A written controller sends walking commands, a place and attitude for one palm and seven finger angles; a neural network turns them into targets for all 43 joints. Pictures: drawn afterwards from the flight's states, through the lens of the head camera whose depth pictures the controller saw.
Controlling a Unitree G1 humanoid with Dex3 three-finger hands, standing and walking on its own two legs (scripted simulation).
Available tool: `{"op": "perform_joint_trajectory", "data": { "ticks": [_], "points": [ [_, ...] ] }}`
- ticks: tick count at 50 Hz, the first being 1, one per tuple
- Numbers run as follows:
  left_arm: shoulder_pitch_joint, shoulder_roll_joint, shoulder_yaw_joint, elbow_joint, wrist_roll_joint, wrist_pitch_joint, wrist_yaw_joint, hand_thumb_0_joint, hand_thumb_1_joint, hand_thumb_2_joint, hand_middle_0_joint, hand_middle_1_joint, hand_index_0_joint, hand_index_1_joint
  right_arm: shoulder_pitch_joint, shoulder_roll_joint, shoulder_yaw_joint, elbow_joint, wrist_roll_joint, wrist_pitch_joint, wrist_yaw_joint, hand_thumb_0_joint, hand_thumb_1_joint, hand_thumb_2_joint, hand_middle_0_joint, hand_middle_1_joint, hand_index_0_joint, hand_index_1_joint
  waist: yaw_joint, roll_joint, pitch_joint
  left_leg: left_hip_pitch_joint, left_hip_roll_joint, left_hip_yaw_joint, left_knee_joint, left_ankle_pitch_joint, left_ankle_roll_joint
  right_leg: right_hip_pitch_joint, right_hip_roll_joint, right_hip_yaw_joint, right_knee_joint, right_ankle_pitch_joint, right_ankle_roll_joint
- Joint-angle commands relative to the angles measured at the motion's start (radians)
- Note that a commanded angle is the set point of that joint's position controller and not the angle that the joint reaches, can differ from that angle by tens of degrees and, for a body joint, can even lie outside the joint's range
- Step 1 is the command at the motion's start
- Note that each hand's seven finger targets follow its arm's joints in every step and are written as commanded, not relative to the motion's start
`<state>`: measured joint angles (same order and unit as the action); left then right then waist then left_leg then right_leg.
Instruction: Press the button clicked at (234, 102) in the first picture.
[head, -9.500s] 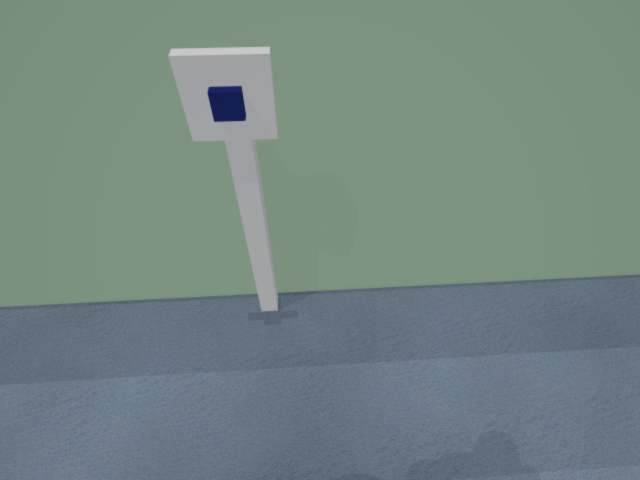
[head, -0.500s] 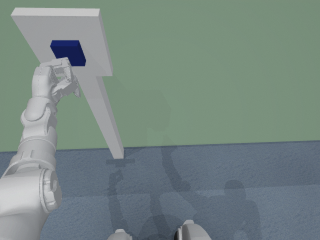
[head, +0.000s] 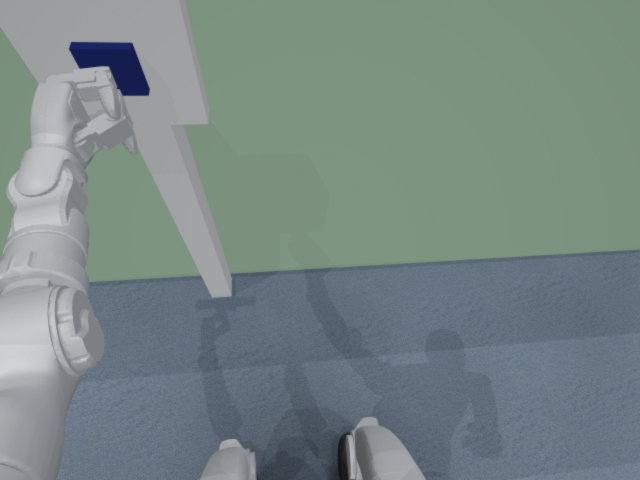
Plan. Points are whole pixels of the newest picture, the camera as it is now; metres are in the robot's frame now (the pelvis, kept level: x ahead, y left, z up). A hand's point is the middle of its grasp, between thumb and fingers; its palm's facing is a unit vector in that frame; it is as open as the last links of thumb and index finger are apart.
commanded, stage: press the button with the knuckle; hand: left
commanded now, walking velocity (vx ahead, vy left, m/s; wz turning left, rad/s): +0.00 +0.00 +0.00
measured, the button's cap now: (113, 65) +0.57 +0.20 +0.14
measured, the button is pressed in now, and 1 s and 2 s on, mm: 10 0 0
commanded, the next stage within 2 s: hold the button down briefly in 0.14 s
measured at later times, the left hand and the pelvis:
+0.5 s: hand (122, 121) +0.52 +0.19 +0.10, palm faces +0.01 -1.00 -0.03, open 2.8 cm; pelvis -0.02 +0.00 -0.01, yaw +1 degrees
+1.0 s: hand (121, 131) +0.51 +0.19 +0.10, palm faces +0.00 -1.00 -0.02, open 2.7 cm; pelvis -0.01 +0.00 +0.00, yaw -1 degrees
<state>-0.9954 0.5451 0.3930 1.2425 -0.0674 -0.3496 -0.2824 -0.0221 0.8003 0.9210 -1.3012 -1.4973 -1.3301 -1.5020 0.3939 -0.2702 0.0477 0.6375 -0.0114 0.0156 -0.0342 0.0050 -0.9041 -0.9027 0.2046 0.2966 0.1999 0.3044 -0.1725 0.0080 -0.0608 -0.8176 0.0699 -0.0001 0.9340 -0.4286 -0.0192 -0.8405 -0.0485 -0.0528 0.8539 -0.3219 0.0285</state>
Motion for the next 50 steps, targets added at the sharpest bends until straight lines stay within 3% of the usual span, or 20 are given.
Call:
{"op": "perform_joint_trajectory", "data": {
  "ticks": [1, 4, 6, 7, 8, 11, 13, 14, 16, 18, 21, 24, 31, 36, 40, 43, 46, 47, 48, 50],
  "points": [
    [-0.578, 0.291, 0.058, -0.209, -0.019, -0.054, 0.033, 0.000, 0.900, 0.900, -1.300, -1.500, -1.300, -1.500, 0.169, -0.190, -0.066, -0.050, -0.010, -0.021, -0.009, 0.000, -0.900, -0.900, 0.200, 0.300, 0.200, 0.300, -0.052, 0.119, -0.460, 0.222, -0.052, -0.021, -0.118, 0.206, 0.038, 0.216, 0.071, 0.022, -0.091, 0.146, -0.034],
    [-0.607, 0.250, 0.017, -0.182, -0.014, -0.047, 0.036, 0.000, 0.900, 0.900, -1.300, -1.500, -1.300, -1.500, 0.169, -0.188, -0.062, -0.047, -0.011, -0.024, -0.005, 0.000, -0.900, -0.900, 0.200, 0.300, 0.200, 0.300, -0.071, 0.121, -0.423, 0.206, -0.052, -0.028, -0.121, 0.157, 0.038, 0.168, 0.073, 0.015, -0.096, 0.092, -0.034],
    [-0.639, 0.282, 0.025, -0.172, -0.005, -0.044, 0.046, 0.000, 0.900, 0.900, -1.300, -1.500, -1.300, -1.500, 0.171, -0.196, -0.060, -0.042, -0.011, -0.025, -0.009, 0.000, -0.900, -0.900, 0.200, 0.300, 0.200, 0.300, -0.084, 0.131, -0.401, 0.197, -0.049, -0.035, -0.122, 0.127, 0.039, 0.135, 0.070, 0.013, -0.096, 0.063, -0.034],
    [-0.648, 0.254, 0.002, -0.160, -0.008, -0.038, 0.048, 0.000, 0.900, 0.900, -1.300, -1.500, -1.300, -1.500, 0.171, -0.194, -0.058, -0.043, -0.010, -0.028, -0.009, 0.000, -0.900, -0.900, 0.200, 0.300, 0.200, 0.300, -0.093, 0.125, -0.391, 0.184, -0.051, -0.034, -0.123, 0.097, 0.041, 0.128, 0.071, 0.015, -0.101, 0.042, -0.032],
    [-0.665, 0.296, 0.027, -0.175, -0.001, -0.041, 0.055, 0.000, 0.900, 0.900, -1.300, -1.500, -1.300, -1.500, 0.176, -0.201, -0.060, -0.042, -0.013, -0.030, -0.011, 0.000, -0.900, -0.900, 0.200, 0.300, 0.200, 0.300, -0.093, 0.116, -0.406, 0.181, -0.048, -0.040, -0.121, 0.092, 0.042, 0.127, 0.069, 0.013, -0.096, 0.038, -0.032],
    [-0.710, 0.265, -0.009, -0.188, 0.006, -0.043, 0.063, 0.000, 0.900, 0.900, -1.300, -1.500, -1.300, -1.500, 0.182, -0.200, -0.056, -0.039, -0.016, -0.039, -0.010, 0.000, -0.900, -0.900, 0.200, 0.300, 0.200, 0.300, -0.104, 0.178, -0.444, 0.225, -0.048, -0.052, -0.121, 0.092, 0.037, 0.083, 0.068, 0.006, -0.085, 0.027, -0.035],
    [-0.704, 0.231, -0.027, -0.166, 0.000, -0.035, 0.066, 0.000, 0.900, 0.900, -1.300, -1.500, -1.300, -1.500, 0.182, -0.201, -0.055, -0.039, -0.018, -0.044, -0.008, 0.000, -0.900, -0.900, 0.200, 0.300, 0.200, 0.300, -0.110, 0.167, -0.428, 0.220, -0.048, -0.055, -0.124, 0.059, 0.036, 0.065, 0.069, 0.004, -0.089, 0.006, -0.035],
    [-0.702, 0.246, -0.014, -0.150, -0.005, -0.030, 0.067, 0.000, 0.900, 0.900, -1.300, -1.500, -1.300, -1.500, 0.181, -0.203, -0.053, -0.037, -0.016, -0.045, -0.009, 0.000, -0.900, -0.900, 0.200, 0.300, 0.200, 0.300, -0.110, 0.146, -0.407, 0.195, -0.046, -0.053, -0.125, 0.039, 0.037, 0.072, 0.068, 0.005, -0.093, -0.003, -0.034],
    [-0.730, 0.267, 0.000, -0.181, -0.008, -0.035, 0.070, 0.000, 0.900, 0.900, -1.300, -1.500, -1.300, -1.500, 0.187, -0.208, -0.054, -0.039, -0.018, -0.052, -0.010, 0.000, -0.900, -0.900, 0.200, 0.300, 0.200, 0.300, -0.111, 0.148, -0.457, 0.207, -0.049, -0.055, -0.123, 0.041, 0.041, 0.090, 0.069, 0.010, -0.093, -0.003, -0.033],
    [-0.739, 0.247, -0.022, -0.190, -0.001, -0.038, 0.070, 0.000, 0.900, 0.900, -1.300, -1.500, -1.300, -1.500, 0.188, -0.204, -0.053, -0.038, -0.019, -0.055, -0.009, 0.000, -0.900, -0.900, 0.200, 0.300, 0.200, 0.300, -0.111, 0.160, -0.465, 0.210, -0.050, -0.055, -0.123, 0.045, 0.040, 0.088, 0.068, 0.008, -0.091, -0.001, -0.034],
    [-0.732, 0.233, -0.034, -0.177, 0.004, -0.038, 0.076, 0.000, 0.900, 0.900, -1.300, -1.500, -1.300, -1.500, 0.188, -0.205, -0.052, -0.035, -0.020, -0.058, -0.007, 0.000, -0.900, -0.900, 0.200, 0.300, 0.200, 0.300, -0.116, 0.172, -0.439, 0.213, -0.047, -0.058, -0.123, 0.027, 0.039, 0.057, 0.069, 0.005, -0.091, -0.014, -0.036],
    [-0.726, 0.261, -0.025, -0.154, 0.002, -0.027, 0.077, 0.000, 0.900, 0.900, -1.300, -1.500, -1.300, -1.500, 0.183, -0.208, -0.047, -0.037, -0.015, -0.062, -0.009, 0.000, -0.900, -0.900, 0.200, 0.300, 0.200, 0.300, -0.119, 0.125, -0.395, 0.144, -0.049, -0.045, -0.126, -0.031, 0.045, 0.089, 0.069, 0.017, -0.105, -0.046, -0.031],
    [-0.697, 0.302, 0.005, -0.149, 0.004, -0.022, 0.056, 0.000, 0.900, 0.900, -1.300, -1.500, -1.300, -1.500, 0.192, -0.206, -0.046, -0.046, -0.013, -0.064, -0.010, 0.000, -0.900, -0.900, 0.200, 0.300, 0.200, 0.300, -0.099, 0.135, -0.435, 0.127, -0.054, -0.036, -0.115, -0.001, 0.047, 0.129, 0.069, 0.020, -0.096, -0.028, -0.035],
    [-0.637, 0.267, 0.005, -0.153, -0.007, -0.011, 0.046, 0.000, 0.900, 0.900, -1.300, -1.500, -1.300, -1.500, 0.191, -0.202, -0.052, -0.057, -0.013, -0.058, -0.003, 0.000, -0.900, -0.900, 0.200, 0.300, 0.200, 0.300, -0.083, 0.136, -0.437, 0.154, -0.053, -0.034, -0.116, 0.030, 0.044, 0.123, 0.070, 0.013, -0.094, -0.008, -0.037],
    [-0.539, 0.260, 0.029, -0.187, -0.014, -0.016, 0.047, 0.000, 0.900, 0.900, -1.300, -1.500, -1.300, -1.500, 0.186, -0.198, -0.059, -0.072, -0.014, -0.048, 0.004, 0.000, -0.900, -0.900, 0.200, 0.300, 0.200, 0.300, -0.050, 0.118, -0.455, 0.171, -0.052, -0.024, -0.117, 0.082, 0.045, 0.162, 0.072, 0.013, -0.093, 0.028, -0.039],
    [-0.501, 0.235, 0.015, -0.201, -0.019, -0.009, 0.042, 0.000, 0.900, 0.900, -1.300, -1.500, -1.300, -1.500, 0.173, -0.192, -0.062, -0.081, -0.008, -0.040, 0.006, 0.000, -0.900, -0.900, 0.200, 0.300, 0.200, 0.300, -0.045, 0.100, -0.414, 0.153, -0.052, -0.012, -0.125, 0.069, 0.044, 0.176, 0.073, 0.016, -0.103, 0.025, -0.036],
    [-0.420, 0.245, 0.042, -0.265, -0.022, -0.024, 0.040, 0.000, 0.900, 0.900, -1.300, -1.500, -1.300, -1.500, 0.168, -0.188, -0.070, -0.095, -0.005, -0.032, 0.007, 0.000, -0.900, -0.900, 0.200, 0.300, 0.200, 0.300, -0.005, 0.120, -0.469, 0.207, -0.051, -0.008, -0.130, 0.139, 0.040, 0.213, 0.074, 0.011, -0.091, 0.079, -0.042],
    [-0.402, 0.201, 0.014, -0.298, -0.028, -0.028, 0.036, 0.000, 0.900, 0.900, -1.300, -1.500, -1.300, -1.500, 0.163, -0.181, -0.070, -0.103, -0.005, -0.030, 0.010, 0.000, -0.900, -0.900, 0.200, 0.300, 0.200, 0.300, 0.000, 0.144, -0.486, 0.242, -0.051, -0.010, -0.135, 0.169, 0.036, 0.215, 0.075, 0.007, -0.088, 0.099, -0.044],
    [-0.381, 0.164, 0.002, -0.323, -0.041, -0.030, 0.035, 0.000, 0.900, 0.900, -1.300, -1.500, -1.300, -1.500, 0.156, -0.177, -0.075, -0.106, -0.004, -0.029, 0.012, 0.000, -0.900, -0.900, 0.200, 0.300, 0.200, 0.300, 0.000, 0.120, -0.489, 0.259, -0.049, -0.006, -0.134, 0.182, 0.037, 0.222, 0.078, 0.006, -0.093, 0.112, -0.042],
    [-0.306, 0.169, 0.026, -0.319, -0.056, -0.029, 0.032, 0.000, 0.900, 0.900, -1.300, -1.500, -1.300, -1.500, 0.149, -0.177, -0.076, -0.113, 0.000, -0.023, 0.011, 0.000, -0.900, -0.900, 0.200, 0.300, 0.200, 0.300, 0.017, 0.080, -0.456, 0.235, -0.050, 0.002, -0.140, 0.195, 0.039, 0.255, 0.079, 0.007, -0.097, 0.139, -0.043]
  ]
}}
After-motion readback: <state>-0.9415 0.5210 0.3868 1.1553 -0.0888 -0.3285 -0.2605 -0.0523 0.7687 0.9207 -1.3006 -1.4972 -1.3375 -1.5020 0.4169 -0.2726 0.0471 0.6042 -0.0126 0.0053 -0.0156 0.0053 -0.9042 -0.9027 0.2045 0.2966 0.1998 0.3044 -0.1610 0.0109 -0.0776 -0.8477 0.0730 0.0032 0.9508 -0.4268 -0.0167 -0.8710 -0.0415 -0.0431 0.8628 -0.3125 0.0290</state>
